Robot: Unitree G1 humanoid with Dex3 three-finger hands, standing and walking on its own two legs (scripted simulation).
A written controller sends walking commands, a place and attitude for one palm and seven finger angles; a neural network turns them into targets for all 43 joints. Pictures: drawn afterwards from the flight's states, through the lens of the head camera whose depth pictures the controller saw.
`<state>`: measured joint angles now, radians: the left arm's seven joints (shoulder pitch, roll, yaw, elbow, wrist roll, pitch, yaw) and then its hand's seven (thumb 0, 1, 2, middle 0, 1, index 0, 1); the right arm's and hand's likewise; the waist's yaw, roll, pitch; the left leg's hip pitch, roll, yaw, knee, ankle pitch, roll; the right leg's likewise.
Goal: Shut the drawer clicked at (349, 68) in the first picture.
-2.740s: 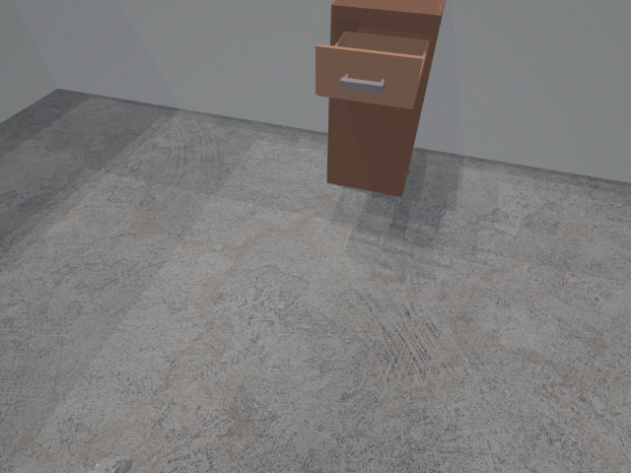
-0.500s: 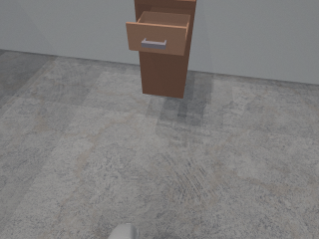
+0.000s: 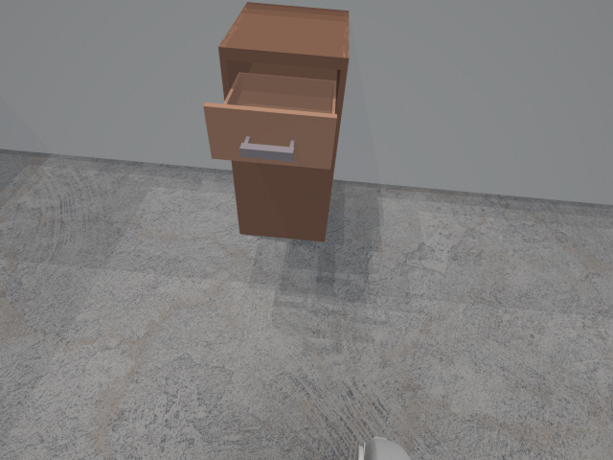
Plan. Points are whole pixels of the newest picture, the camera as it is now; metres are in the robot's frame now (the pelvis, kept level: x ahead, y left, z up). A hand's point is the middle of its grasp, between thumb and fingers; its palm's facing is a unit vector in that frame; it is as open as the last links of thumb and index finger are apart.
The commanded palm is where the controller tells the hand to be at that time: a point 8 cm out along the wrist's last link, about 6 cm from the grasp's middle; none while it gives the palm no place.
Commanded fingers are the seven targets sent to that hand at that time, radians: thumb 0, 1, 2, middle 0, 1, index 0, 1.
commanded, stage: walk to a spot facing it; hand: left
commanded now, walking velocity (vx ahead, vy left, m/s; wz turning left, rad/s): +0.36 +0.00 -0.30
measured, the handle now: (268, 146) +0.85 +0.16 -0.08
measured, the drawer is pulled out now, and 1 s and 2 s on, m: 0.28 0.28 0.28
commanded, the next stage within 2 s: turn to face it in 0.22 s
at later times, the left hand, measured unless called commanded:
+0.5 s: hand (258, 371) +0.30 +0.10 -0.16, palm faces -0.05 -0.98 -0.21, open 7.2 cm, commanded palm none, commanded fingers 0.00 0.90 0.90 -0.20 -0.30 -0.20 -0.30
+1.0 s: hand (240, 339) +0.36 +0.15 -0.17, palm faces +0.04 -0.99 -0.15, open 7.4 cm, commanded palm none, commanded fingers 0.00 0.90 0.90 -0.20 -0.30 -0.20 -0.30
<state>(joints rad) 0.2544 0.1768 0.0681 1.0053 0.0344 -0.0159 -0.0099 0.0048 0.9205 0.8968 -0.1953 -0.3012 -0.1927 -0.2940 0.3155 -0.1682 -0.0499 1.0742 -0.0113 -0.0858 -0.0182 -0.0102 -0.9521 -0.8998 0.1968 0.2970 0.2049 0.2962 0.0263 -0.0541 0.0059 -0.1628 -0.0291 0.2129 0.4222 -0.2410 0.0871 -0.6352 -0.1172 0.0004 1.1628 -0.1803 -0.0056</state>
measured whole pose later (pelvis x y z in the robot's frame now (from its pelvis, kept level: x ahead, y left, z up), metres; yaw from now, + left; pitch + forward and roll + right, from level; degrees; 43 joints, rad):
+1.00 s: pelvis +0.34 -0.03 +0.01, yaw -1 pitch -1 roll +0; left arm 0.27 0.18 0.05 1.09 0.03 0.00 -0.01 0.01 0.91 0.90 -0.20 -0.30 -0.19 -0.29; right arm 0.39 -0.09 -0.01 1.10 -0.01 -0.07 -0.02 0.01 -0.92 -0.90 0.20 0.30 0.20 0.30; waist 0.00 -0.04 0.03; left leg -0.08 -0.01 0.16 0.34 -0.24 0.06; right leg -0.53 -0.12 -0.06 1.05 -0.26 0.02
